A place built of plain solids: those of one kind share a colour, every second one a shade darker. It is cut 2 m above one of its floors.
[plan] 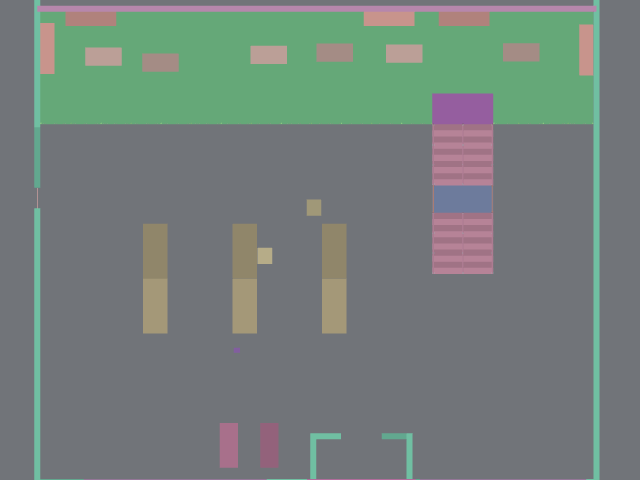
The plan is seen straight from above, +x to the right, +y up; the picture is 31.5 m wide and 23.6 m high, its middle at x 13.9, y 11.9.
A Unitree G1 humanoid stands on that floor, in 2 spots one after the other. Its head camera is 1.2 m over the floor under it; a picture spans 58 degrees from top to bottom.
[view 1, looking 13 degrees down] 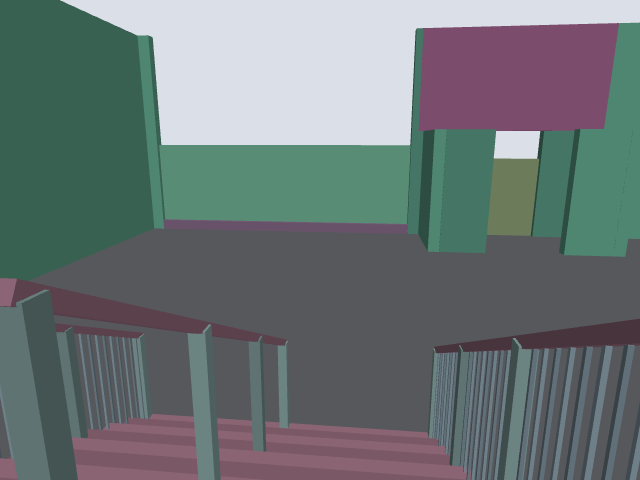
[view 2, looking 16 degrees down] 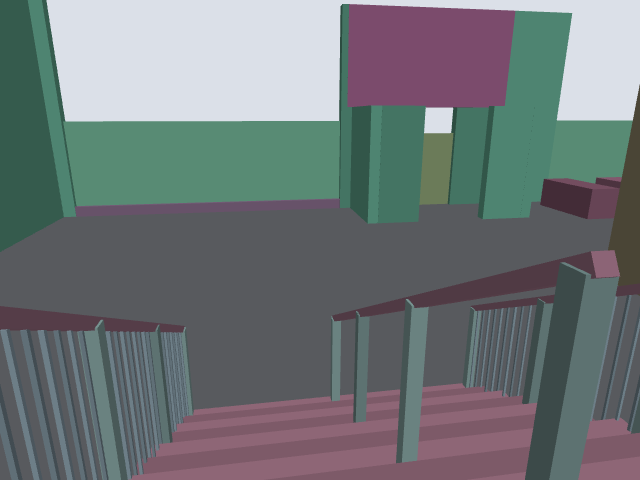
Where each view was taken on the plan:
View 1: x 20.17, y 14.04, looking -84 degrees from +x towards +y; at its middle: ground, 13.14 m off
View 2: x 21.67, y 14.04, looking -99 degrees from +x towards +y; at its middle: ground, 10.72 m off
